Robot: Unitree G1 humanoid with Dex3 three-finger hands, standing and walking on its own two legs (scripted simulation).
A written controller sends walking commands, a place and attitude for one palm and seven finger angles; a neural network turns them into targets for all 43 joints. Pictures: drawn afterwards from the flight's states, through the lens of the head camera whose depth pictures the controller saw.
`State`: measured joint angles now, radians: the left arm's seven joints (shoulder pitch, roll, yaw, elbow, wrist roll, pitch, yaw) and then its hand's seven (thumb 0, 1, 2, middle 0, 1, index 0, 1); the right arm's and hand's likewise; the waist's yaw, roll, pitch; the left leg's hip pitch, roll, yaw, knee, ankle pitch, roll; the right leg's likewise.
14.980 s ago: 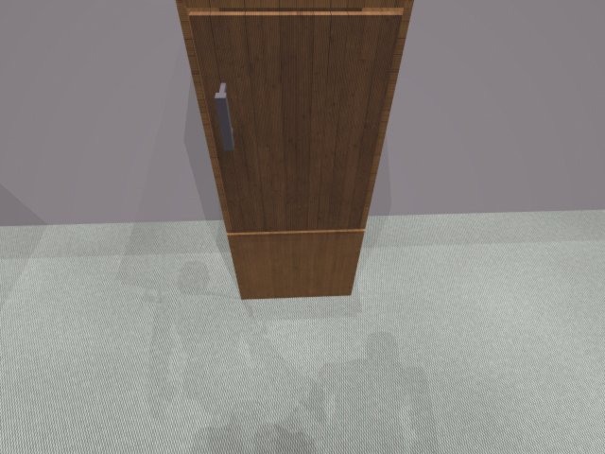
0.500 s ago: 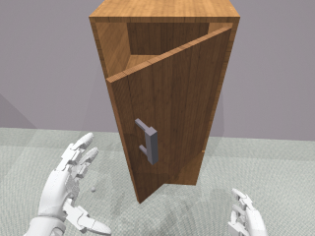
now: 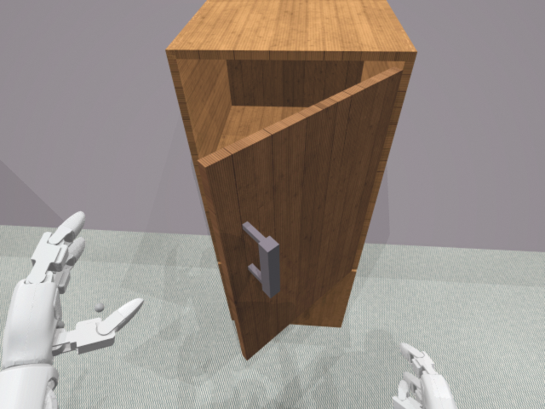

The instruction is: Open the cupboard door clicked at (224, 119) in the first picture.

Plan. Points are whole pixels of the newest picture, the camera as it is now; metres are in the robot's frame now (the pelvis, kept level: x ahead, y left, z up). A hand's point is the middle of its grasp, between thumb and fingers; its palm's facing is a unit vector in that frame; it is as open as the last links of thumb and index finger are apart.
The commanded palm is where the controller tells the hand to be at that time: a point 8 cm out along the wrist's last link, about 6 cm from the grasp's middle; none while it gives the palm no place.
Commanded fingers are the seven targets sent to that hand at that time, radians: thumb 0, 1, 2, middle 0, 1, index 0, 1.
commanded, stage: draw the hand back to the body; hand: left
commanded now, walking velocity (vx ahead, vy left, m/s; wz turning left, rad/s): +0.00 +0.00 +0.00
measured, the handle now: (260, 260) +0.32 +0.06 +0.06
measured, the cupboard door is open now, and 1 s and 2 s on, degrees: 45 45 45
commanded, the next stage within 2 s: step back with the hand held close in 0.62 s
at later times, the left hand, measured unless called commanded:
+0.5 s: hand (75, 291) +0.19 +0.26 +0.15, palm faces +0.45 -0.81 -0.38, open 7.5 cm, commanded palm +0.15 +0.29 +0.17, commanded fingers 0.00 0.90 0.90 -0.20 -0.30 -0.20 -0.30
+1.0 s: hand (76, 300) +0.19 +0.25 +0.14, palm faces +0.33 -0.81 -0.49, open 7.4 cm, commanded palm +0.13 +0.30 +0.18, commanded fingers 0.00 0.90 0.90 -0.20 -0.30 -0.20 -0.30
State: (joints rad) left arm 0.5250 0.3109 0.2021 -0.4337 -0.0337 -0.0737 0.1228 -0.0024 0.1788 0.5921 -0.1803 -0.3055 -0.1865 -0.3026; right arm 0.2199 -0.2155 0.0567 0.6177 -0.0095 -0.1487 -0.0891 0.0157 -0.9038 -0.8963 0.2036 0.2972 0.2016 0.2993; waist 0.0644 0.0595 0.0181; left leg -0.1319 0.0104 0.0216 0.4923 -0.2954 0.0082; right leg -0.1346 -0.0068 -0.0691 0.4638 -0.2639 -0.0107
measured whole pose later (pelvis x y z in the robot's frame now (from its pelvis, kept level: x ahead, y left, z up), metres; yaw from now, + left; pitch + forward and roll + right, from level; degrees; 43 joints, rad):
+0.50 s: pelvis +0.00 -0.01 +0.01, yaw -1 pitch -5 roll -1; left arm 0.46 0.31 0.31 -0.37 -0.05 -0.08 0.11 0.01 0.86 0.89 -0.21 -0.31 -0.21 -0.30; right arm 0.18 -0.22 0.02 0.65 -0.01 -0.11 -0.07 0.01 -0.90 -0.90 0.20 0.30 0.20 0.30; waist 0.08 0.06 0.04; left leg -0.06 0.02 0.03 0.40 -0.26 0.00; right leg -0.06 0.01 -0.06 0.36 -0.22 -0.02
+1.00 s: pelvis -0.02 +0.00 +0.00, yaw -2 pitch +0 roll -1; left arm 0.54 0.37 0.36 -0.44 -0.04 -0.13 0.11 0.01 0.89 0.90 -0.21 -0.31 -0.21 -0.30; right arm 0.15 -0.24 0.00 0.57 0.00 -0.03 -0.07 0.01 -0.90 -0.90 0.20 0.30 0.20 0.30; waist 0.02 0.05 0.06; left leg -0.21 0.03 0.05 0.45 -0.23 0.01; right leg -0.21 0.01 -0.04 0.38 -0.17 -0.01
